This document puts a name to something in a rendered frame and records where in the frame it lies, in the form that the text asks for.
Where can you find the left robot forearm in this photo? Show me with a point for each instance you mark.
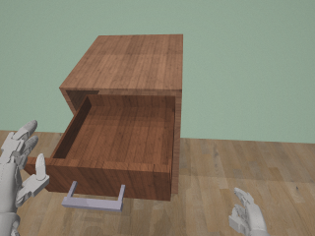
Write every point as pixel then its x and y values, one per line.
pixel 9 223

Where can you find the right robot hand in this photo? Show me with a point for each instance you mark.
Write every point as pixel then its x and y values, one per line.
pixel 243 220

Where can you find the drawer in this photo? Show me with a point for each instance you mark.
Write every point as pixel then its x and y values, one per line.
pixel 114 140

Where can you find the cabinet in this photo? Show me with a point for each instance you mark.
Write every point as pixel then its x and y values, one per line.
pixel 132 64

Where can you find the left robot hand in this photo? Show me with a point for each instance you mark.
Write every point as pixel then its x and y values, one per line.
pixel 13 159

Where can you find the handle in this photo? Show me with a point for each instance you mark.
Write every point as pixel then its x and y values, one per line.
pixel 95 204

